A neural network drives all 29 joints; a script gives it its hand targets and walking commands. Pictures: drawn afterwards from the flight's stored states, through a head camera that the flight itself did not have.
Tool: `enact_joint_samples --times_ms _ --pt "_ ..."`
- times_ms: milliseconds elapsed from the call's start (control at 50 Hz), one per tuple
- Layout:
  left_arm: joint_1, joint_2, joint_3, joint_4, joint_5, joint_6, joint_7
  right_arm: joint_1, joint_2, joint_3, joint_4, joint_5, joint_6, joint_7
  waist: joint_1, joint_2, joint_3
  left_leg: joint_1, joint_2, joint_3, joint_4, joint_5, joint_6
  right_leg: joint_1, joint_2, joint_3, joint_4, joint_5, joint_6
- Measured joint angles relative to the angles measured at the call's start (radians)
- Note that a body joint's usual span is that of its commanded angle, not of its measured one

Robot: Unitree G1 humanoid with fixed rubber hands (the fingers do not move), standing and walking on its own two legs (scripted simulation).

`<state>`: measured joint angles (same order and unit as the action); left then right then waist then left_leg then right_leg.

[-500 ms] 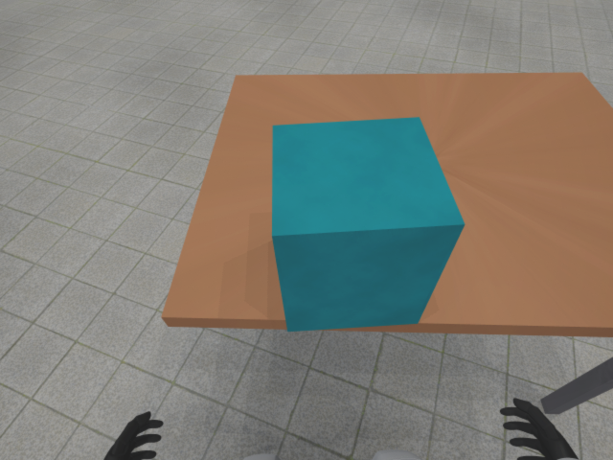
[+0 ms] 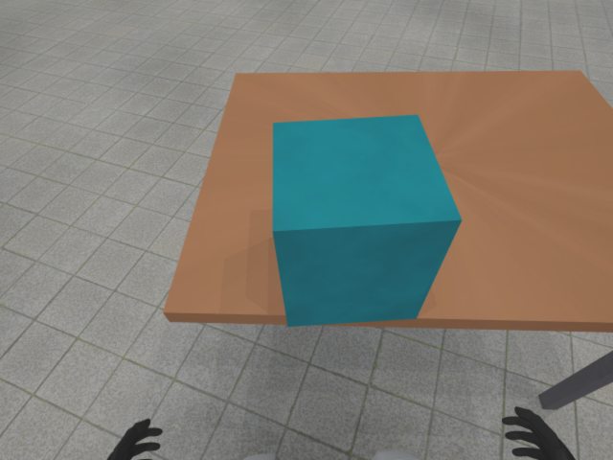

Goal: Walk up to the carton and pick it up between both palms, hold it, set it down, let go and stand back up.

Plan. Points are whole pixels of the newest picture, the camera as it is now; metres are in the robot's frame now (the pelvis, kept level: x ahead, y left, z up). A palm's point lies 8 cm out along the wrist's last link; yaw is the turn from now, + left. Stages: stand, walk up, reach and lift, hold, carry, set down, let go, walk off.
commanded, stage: walk up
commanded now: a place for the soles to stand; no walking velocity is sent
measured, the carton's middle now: (349, 226) +0.42 -0.05 +0.03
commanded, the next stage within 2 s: reach and lift in 1.02 s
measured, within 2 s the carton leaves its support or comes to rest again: neither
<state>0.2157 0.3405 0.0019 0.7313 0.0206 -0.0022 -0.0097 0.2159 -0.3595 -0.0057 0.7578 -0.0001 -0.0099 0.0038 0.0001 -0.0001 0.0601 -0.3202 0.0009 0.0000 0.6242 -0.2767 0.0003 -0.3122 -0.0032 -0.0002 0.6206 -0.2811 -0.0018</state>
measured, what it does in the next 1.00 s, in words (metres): stands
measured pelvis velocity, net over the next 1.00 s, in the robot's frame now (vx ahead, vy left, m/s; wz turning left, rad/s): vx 0.03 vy -0.04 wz -0.04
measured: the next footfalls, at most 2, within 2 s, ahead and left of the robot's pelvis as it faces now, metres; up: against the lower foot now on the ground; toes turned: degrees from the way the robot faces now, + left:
none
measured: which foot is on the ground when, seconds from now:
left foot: down 0.00-1.00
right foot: down 0.00-1.00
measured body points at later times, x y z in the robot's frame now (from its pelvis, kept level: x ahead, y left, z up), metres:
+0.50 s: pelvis +0.03 -0.02 +0.00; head +0.03 -0.01 +0.45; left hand +0.13 +0.27 -0.12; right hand +0.13 -0.34 -0.09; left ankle +0.05 +0.11 -0.73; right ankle +0.03 -0.14 -0.70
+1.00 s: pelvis +0.03 -0.04 -0.01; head +0.04 -0.02 +0.44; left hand +0.12 +0.26 -0.12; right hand +0.12 -0.35 -0.10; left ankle +0.06 +0.10 -0.72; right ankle +0.06 -0.15 -0.73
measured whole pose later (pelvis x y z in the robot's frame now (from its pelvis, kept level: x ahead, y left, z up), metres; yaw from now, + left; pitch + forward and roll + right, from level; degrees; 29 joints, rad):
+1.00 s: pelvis +0.03 -0.04 -0.01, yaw -2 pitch -3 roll +0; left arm 0.30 0.38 0.03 0.73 0.02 0.00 -0.03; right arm 0.26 -0.40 0.00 0.76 0.00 -0.02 0.00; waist 0.00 -0.03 0.07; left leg -0.31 0.04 0.00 0.68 -0.33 0.00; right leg -0.31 0.02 0.00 0.68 -0.31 -0.02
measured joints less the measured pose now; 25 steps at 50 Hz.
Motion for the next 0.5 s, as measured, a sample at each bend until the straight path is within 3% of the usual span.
enact_joint_samples --times_ms 120,180,280,320,360,380,460,500 --pt "0.013 0.012 0.005 0.000 0.014 0.000 -0.019 0.034 -0.038 -0.004 0.000 0.000 -0.012 0.000 0.000 -0.002 -0.001 0.013 0.002 0.000 0.022 -0.026 0.005 -0.002 0.001 0.000 0.071 -0.123 -0.019" --pt "0.034 0.020 0.017 0.000 0.017 -0.001 -0.020 0.038 -0.057 -0.012 0.000 0.000 -0.012 0.000 0.001 -0.003 -0.001 0.005 0.011 0.000 0.053 -0.048 0.005 0.000 0.010 0.000 0.059 -0.033 -0.021" --pt "0.071 0.020 0.018 0.000 0.022 -0.001 -0.021 0.038 -0.069 -0.021 0.000 0.000 -0.012 0.000 0.000 -0.004 -0.004 -0.042 0.011 0.000 0.160 -0.189 0.005 -0.001 0.023 0.000 0.041 -0.052 -0.030" --pt "0.076 0.020 0.018 0.000 0.016 0.000 -0.021 0.039 -0.069 -0.021 -0.001 0.000 -0.016 0.000 0.000 -0.005 -0.004 -0.032 0.011 -0.001 0.082 -0.182 0.005 -0.001 0.024 -0.002 0.037 -0.052 -0.031" --pt "0.077 0.022 0.018 0.000 0.007 0.000 -0.021 0.041 -0.062 -0.021 0.000 0.000 -0.025 0.000 0.000 -0.013 -0.002 -0.013 0.011 -0.001 0.022 -0.015 0.005 0.000 0.023 -0.001 0.054 -0.060 -0.030" --pt "0.077 0.025 0.018 0.000 0.002 0.001 -0.021 0.044 -0.054 -0.020 0.000 0.000 -0.030 -0.002 0.000 -0.021 0.000 -0.005 0.008 0.001 0.025 0.010 0.005 -0.001 0.021 0.000 0.077 -0.063 -0.030" --pt "0.077 0.028 0.019 0.000 -0.002 0.009 -0.020 0.059 -0.040 -0.010 0.000 0.000 -0.039 -0.003 0.000 -0.027 -0.001 0.041 0.024 0.000 0.039 -0.052 0.005 -0.017 0.021 0.000 0.237 -0.249 -0.030" --pt "0.077 0.034 0.022 0.000 -0.003 0.010 -0.020 0.059 -0.040 -0.009 0.000 0.000 -0.039 -0.003 0.001 -0.028 -0.004 0.043 0.038 0.001 0.043 -0.060 0.005 -0.018 0.020 0.001 0.230 -0.250 -0.030"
